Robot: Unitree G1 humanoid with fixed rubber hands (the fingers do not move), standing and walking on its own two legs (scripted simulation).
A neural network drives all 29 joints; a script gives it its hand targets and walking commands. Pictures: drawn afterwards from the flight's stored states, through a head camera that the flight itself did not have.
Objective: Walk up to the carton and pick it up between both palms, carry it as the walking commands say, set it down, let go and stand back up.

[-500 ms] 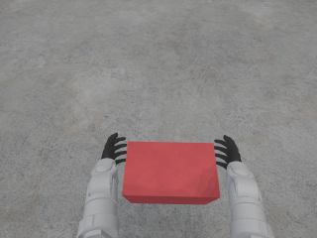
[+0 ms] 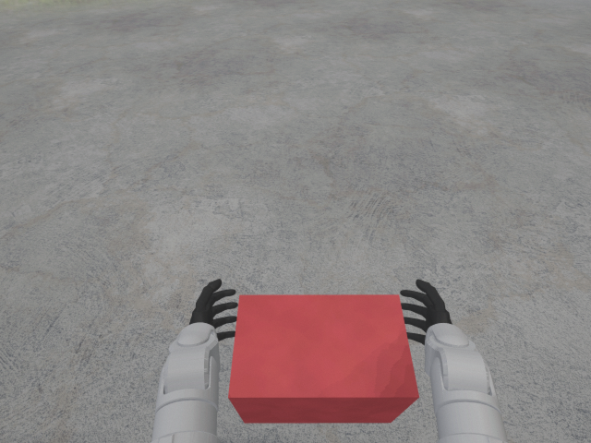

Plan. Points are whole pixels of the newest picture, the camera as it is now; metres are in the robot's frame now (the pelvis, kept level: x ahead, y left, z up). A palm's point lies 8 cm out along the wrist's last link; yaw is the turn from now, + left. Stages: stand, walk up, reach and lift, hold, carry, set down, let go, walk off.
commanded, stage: reach and lift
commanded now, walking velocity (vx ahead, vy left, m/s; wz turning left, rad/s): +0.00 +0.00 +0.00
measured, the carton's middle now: (318, 361) +0.29 -0.01 -0.06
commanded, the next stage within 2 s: hold in 1.06 s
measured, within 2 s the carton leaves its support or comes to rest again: neither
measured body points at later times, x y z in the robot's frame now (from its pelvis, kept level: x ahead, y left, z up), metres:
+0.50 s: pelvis +0.00 +0.00 +0.00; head -0.05 +0.00 +0.45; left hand +0.30 +0.16 +0.05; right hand +0.29 -0.17 +0.05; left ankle +0.01 +0.12 -0.75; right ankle +0.00 -0.13 -0.74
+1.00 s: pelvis +0.00 -0.01 +0.00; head -0.05 -0.01 +0.45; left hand +0.30 +0.16 +0.05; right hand +0.30 -0.17 +0.05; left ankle +0.01 +0.12 -0.74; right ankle +0.00 -0.13 -0.74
